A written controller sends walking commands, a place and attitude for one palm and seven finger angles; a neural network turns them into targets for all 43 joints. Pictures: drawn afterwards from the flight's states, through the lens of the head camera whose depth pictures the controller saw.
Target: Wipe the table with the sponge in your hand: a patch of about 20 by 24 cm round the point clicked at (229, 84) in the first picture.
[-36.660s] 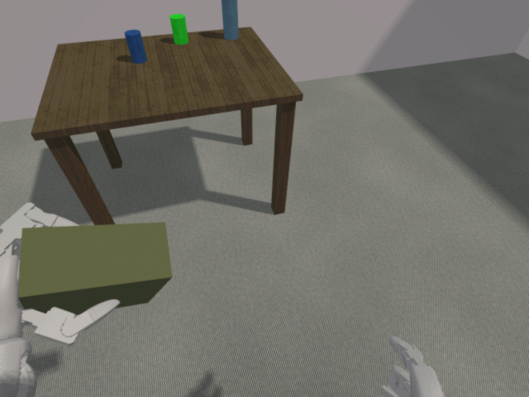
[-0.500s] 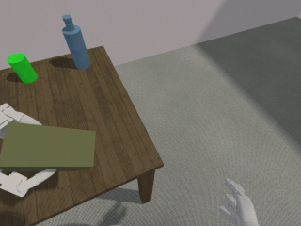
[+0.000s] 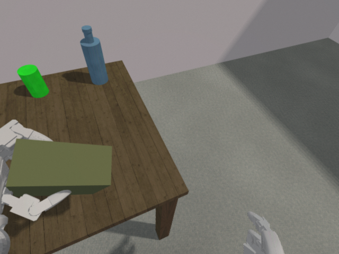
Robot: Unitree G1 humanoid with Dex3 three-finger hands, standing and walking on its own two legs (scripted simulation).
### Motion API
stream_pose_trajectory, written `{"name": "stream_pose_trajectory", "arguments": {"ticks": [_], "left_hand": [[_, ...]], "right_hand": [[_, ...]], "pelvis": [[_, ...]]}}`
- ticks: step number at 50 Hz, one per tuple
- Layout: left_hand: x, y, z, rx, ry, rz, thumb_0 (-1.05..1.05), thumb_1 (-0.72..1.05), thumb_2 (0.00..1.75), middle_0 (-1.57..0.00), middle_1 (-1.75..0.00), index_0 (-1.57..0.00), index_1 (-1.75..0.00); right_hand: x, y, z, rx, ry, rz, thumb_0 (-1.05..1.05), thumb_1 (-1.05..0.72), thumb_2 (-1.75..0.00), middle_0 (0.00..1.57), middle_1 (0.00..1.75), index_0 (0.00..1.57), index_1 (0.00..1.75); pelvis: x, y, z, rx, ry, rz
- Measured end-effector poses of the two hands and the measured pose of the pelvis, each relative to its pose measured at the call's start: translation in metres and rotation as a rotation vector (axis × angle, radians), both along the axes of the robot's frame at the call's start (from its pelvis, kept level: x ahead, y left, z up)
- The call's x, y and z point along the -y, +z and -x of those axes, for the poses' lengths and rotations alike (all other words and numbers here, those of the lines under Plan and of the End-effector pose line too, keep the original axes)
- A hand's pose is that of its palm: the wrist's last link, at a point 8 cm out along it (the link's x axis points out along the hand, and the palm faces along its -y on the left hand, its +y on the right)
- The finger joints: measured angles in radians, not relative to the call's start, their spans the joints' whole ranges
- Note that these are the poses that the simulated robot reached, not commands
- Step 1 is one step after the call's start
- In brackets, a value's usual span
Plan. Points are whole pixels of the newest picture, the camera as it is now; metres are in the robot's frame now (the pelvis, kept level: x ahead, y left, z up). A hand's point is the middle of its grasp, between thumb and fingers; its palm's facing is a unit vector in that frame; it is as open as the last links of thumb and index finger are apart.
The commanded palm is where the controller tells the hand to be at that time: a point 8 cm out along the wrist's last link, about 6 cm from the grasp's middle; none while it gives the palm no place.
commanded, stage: shuffle to correct the standing spot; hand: left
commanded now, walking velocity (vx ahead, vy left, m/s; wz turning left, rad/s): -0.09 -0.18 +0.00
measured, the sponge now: (76, 172) +0.23 +0.19 +0.13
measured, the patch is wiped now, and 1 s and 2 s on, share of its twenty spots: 0.00 0.00 0.00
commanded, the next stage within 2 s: none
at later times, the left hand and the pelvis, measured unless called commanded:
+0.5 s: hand (21, 183) +0.19 +0.24 +0.17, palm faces +0.32 -0.82 -0.48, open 10.6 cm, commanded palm +0.14 +0.28 +0.18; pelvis -0.02 +0.00 +0.00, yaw +1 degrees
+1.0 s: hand (43, 167) +0.22 +0.22 +0.17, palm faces +0.28 -0.85 -0.45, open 10.6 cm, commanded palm +0.16 +0.27 +0.18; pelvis +0.00 -0.01 +0.00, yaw +0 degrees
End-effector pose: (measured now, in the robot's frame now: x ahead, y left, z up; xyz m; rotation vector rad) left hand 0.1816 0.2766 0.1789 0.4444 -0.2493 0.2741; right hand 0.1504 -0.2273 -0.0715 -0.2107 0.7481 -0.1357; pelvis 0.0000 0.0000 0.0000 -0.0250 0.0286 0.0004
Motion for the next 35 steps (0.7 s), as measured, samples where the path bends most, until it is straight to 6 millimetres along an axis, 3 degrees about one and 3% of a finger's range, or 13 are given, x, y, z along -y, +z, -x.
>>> {"name": "stream_pose_trajectory", "arguments": {"ticks": [9, 17, 27, 31, 35], "left_hand": [[-0.005, 0.012, -0.015, -0.005, -0.012, -0.079, -0.01, -0.54, 1.03, -0.69, -1.30, -0.70, -1.30], [0.008, 0.015, -0.002, -0.007, -0.047, -0.123, -0.01, -0.54, 1.03, -0.69, -1.30, -0.70, -1.30], [-0.011, 0.011, 0.031, 0.009, 0.028, -0.095, -0.01, -0.54, 1.03, -0.69, -1.30, -0.70, -1.30], [-0.017, 0.006, 0.031, 0.009, 0.071, -0.067, -0.01, -0.54, 1.03, -0.69, -1.30, -0.70, -1.30], [-0.009, 0.003, 0.023, 0.031, 0.070, -0.024, -0.01, -0.54, 1.03, -0.69, -1.30, -0.70, -1.30]], "right_hand": [[0.010, 0.004, -0.007, -0.012, -0.028, 0.022, 0.01, -0.90, -0.90, 0.20, 0.30, 0.20, 0.30], [0.012, 0.000, -0.014, 0.023, -0.007, 0.010, 0.01, -0.90, -0.90, 0.20, 0.30, 0.20, 0.30], [0.004, -0.002, 0.011, -0.017, -0.004, 0.033, 0.01, -0.90, -0.90, 0.20, 0.30, 0.20, 0.30], [-0.003, -0.003, 0.016, -0.018, 0.008, 0.015, 0.01, -0.90, -0.90, 0.20, 0.30, 0.20, 0.30], [-0.007, -0.006, 0.018, -0.008, 0.025, -0.020, 0.01, -0.90, -0.90, 0.20, 0.30, 0.20, 0.30]], "pelvis": [[0.002, 0.004, -0.008, -0.003, 0.003, -0.002], [0.007, 0.000, 0.004, -0.006, 0.006, 0.002], [0.000, 0.000, 0.016, -0.012, 0.011, -0.008], [0.000, 0.000, 0.017, 0.001, 0.005, -0.008], [0.004, -0.002, 0.019, 0.026, 0.005, -0.003]]}}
